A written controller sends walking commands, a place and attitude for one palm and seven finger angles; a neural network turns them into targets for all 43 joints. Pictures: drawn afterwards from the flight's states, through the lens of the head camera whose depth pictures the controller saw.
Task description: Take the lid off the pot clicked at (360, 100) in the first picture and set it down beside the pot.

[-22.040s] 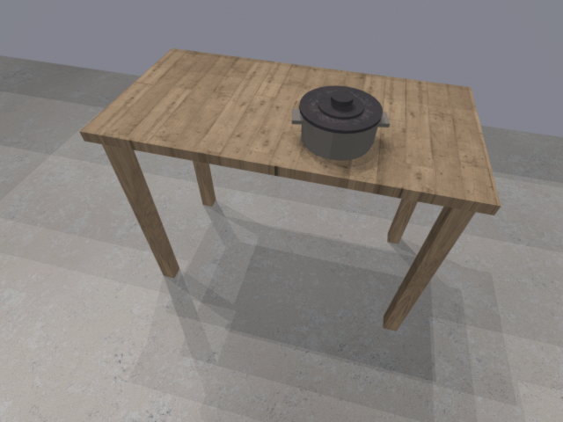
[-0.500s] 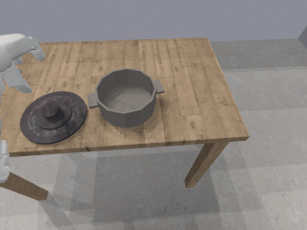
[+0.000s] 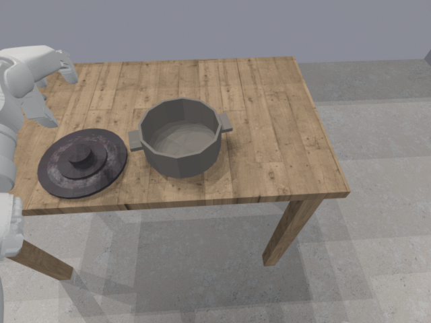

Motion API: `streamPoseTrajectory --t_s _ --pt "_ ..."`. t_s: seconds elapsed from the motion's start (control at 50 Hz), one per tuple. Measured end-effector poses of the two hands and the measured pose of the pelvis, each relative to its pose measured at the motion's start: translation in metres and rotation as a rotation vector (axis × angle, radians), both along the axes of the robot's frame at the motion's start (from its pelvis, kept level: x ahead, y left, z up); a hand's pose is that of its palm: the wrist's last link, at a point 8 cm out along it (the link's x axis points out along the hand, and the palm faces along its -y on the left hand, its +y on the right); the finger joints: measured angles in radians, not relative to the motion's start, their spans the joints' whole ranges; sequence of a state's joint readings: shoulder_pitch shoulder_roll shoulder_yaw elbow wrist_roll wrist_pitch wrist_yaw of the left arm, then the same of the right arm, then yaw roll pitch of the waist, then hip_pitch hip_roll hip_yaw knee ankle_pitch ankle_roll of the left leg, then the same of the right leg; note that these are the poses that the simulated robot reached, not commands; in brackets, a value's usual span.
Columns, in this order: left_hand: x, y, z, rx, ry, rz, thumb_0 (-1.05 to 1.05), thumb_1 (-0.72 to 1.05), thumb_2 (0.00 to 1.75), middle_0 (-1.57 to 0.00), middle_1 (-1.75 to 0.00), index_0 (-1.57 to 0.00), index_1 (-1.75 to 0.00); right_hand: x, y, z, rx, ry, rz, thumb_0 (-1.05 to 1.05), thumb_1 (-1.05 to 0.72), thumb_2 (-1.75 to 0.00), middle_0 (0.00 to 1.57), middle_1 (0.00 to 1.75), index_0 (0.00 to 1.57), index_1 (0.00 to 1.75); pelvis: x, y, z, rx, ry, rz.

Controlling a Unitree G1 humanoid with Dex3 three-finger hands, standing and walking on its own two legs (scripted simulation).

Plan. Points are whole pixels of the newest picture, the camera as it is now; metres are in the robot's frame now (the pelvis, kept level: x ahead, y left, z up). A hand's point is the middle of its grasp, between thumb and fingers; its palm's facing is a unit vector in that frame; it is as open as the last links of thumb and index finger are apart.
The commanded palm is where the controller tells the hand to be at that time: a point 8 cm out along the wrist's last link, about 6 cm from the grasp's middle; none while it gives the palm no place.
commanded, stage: draw the hand back to the body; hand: left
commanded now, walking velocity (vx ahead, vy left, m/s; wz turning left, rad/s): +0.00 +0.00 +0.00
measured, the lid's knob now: (79, 154) +0.47 +0.30 +0.00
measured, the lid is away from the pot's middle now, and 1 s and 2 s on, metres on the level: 0.23 0.23 0.23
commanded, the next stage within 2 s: none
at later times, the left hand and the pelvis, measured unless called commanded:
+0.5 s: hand (67, 100) +0.43 +0.22 +0.19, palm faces +0.22 -0.87 -0.43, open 11.0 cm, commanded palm +0.37 +0.28 +0.22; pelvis +0.01 -0.01 +0.01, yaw -1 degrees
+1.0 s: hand (48, 135) +0.35 +0.22 +0.20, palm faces +0.43 -0.87 -0.26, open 9.1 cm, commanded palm +0.30 +0.26 +0.21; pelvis +0.03 -0.04 +0.01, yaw -1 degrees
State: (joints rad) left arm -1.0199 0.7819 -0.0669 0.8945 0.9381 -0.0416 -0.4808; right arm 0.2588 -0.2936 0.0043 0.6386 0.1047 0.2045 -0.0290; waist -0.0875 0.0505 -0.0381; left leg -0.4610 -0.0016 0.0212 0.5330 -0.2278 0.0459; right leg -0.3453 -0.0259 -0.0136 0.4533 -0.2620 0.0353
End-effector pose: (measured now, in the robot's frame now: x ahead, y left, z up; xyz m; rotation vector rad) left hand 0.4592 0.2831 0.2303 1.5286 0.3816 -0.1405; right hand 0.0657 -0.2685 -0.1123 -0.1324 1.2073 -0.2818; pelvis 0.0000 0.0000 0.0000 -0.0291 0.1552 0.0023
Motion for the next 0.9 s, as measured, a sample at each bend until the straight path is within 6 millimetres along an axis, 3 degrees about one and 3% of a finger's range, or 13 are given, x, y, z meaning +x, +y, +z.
streamPoseTrajectory --t_s 0.16,0.32,0.42,0.48,0.54,0.72,0.9 --pt "-0.018 0.004 -0.009 0.005 -0.008 0.0 0.0 0.0 0.63 -0.36 -0.87 -0.36 -0.87 0.006 0.001 0.001 0.022 -0.015 0.009 0.01 -0.9 -0.9 0.2 0.3 0.2 0.3 0.001 -0.001 0.002 0.003 -0.021 0.001" --pt "-0.042 0.007 -0.018 0.007 -0.004 -0.002 0.0 0.0 0.63 -0.36 -0.87 -0.36 -0.87 0.038 0.006 0.004 0.036 -0.078 0.069 0.01 -0.9 -0.9 0.2 0.3 0.2 0.3 -0.001 -0.003 0.003 0.004 -0.041 0.016" --pt "-0.054 -0.005 -0.016 -0.743 -0.425 -0.003 0.0 -0.01 0.63 -0.37 -0.87 -0.36 -0.87 0.059 0.016 0.015 0.007 -0.185 0.137 0.01 -0.9 -0.9 0.2 0.3 0.2 0.3 0.002 -0.007 0.005 0.011 -0.096 -0.004" --pt "-0.06 -0.013 -0.019 -0.989 -0.607 0.039 0.0 0.0 0.63 -0.37 -0.87 -0.36 -0.87 0.07 0.019 0.023 -0.006 -0.244 0.154 0.01 -0.9 -0.9 0.2 0.3 0.2 0.3 0.008 -0.012 0.006 0.013 -0.116 -0.017" --pt "-0.065 -0.015 -0.021 -1.112 -0.715 0.09 0.0 0.01 0.64 -0.36 -0.86 -0.35 -0.86 0.079 0.016 0.029 -0.016 -0.296 0.154 0.01 -0.9 -0.9 0.2 0.3 0.2 0.3 0.014 -0.017 0.007 0.012 -0.131 -0.025" --pt "-0.095 -0.014 -0.018 -1.16 -0.835 0.157 0.0 0.15 0.68 -0.33 -0.77 -0.32 -0.77 0.092 -0.008 0.028 -0.026 -0.344 0.139 0.01 -0.9 -0.9 0.2 0.3 0.2 0.3 0.028 -0.028 0.007 0.017 -0.148 -0.036" --pt "-0.134 -0.016 -0.02 -1.13 -0.867 0.187 0.01 0.34 0.73 -0.3 -0.65 -0.29 -0.65 0.104 -0.023 0.026 -0.029 -0.355 0.158 0.02 -0.9 -0.9 0.2 0.3 0.2 0.3 0.029 -0.039 0.007 0.025 -0.162 -0.022"
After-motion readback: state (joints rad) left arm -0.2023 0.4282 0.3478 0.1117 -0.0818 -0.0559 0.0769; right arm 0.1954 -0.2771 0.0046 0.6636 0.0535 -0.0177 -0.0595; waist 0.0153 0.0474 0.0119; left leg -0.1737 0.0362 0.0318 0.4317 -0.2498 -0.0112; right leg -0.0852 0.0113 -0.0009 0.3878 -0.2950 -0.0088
